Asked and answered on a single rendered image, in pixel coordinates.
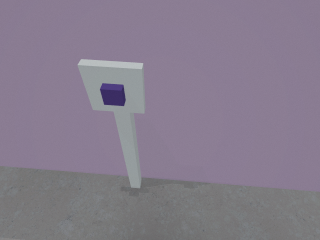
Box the button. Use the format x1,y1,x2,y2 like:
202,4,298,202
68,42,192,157
100,83,126,106

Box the panel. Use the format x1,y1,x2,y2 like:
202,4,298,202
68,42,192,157
77,59,146,189

